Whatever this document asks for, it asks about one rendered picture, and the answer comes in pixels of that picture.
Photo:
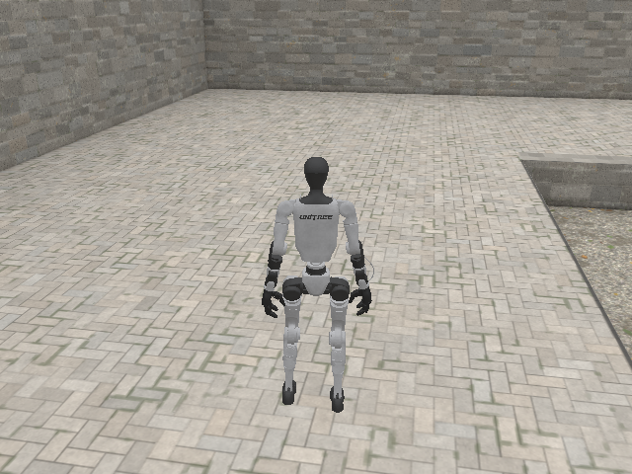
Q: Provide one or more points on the robot left hand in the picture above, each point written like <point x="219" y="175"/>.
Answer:
<point x="266" y="301"/>

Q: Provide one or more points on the left robot thigh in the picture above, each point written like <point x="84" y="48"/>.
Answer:
<point x="292" y="293"/>

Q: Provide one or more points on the left robot upper arm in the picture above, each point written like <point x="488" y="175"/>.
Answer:
<point x="284" y="209"/>

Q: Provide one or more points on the robot left forearm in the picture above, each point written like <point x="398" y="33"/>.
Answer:
<point x="272" y="270"/>

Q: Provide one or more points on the robot right hand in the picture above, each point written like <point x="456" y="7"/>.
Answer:
<point x="366" y="299"/>

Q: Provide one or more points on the robot right forearm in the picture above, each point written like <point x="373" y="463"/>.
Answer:
<point x="360" y="269"/>

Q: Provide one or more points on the right robot upper arm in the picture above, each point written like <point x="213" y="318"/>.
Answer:
<point x="347" y="210"/>

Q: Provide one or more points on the robot head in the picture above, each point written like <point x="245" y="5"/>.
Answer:
<point x="316" y="171"/>

